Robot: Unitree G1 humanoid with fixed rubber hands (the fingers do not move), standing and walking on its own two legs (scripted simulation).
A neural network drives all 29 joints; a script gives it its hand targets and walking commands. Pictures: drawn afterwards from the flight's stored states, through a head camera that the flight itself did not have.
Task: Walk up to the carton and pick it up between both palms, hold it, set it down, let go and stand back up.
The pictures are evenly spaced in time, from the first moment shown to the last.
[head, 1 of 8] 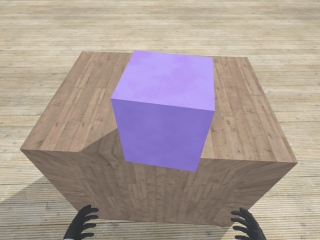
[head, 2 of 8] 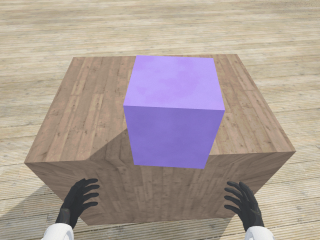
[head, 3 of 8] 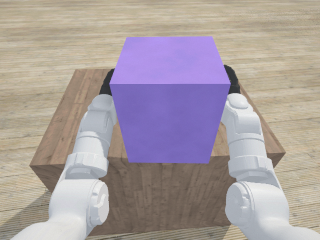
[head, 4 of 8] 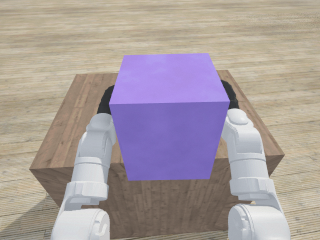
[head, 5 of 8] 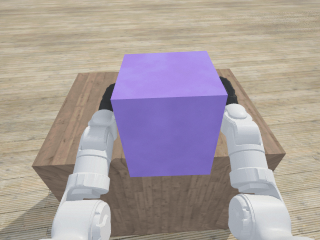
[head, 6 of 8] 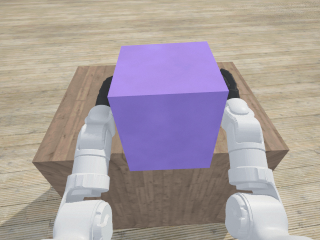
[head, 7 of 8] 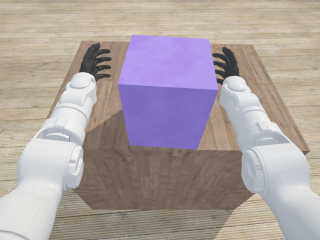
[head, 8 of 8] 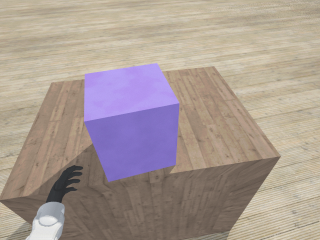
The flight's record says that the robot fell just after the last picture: no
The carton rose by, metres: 0.13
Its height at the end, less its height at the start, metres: +0.00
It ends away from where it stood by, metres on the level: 0.07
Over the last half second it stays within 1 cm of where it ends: yes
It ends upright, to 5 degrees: yes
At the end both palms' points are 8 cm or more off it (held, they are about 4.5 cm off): yes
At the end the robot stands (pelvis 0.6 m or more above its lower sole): yes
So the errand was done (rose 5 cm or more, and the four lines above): yes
